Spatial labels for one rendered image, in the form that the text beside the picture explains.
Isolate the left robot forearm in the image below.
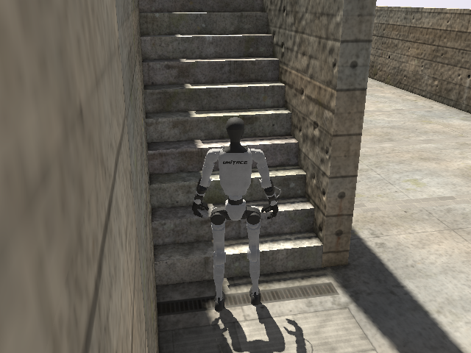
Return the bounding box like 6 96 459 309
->
194 176 208 204

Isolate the robot right upper arm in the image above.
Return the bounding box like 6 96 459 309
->
251 149 272 188

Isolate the robot head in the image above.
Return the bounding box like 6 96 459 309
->
222 117 248 153

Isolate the left robot hand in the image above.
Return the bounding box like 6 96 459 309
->
192 202 209 218

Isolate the right robot forearm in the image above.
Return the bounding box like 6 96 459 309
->
264 177 277 206

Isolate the left robot foot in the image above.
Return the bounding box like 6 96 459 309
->
214 291 225 311

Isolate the right robot hand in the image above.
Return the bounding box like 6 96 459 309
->
261 203 278 219

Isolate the robot left upper arm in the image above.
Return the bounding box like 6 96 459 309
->
199 149 220 187

